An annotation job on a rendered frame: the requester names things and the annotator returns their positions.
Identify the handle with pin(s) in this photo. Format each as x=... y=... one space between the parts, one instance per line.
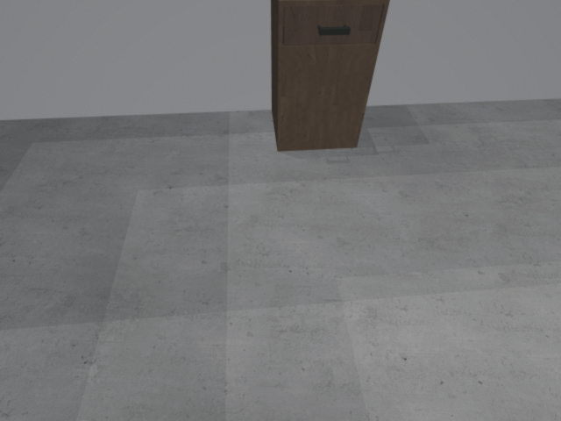
x=341 y=30

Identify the cabinet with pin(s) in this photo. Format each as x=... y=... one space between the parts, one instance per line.
x=320 y=92

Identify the drawer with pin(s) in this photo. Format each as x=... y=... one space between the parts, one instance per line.
x=300 y=24

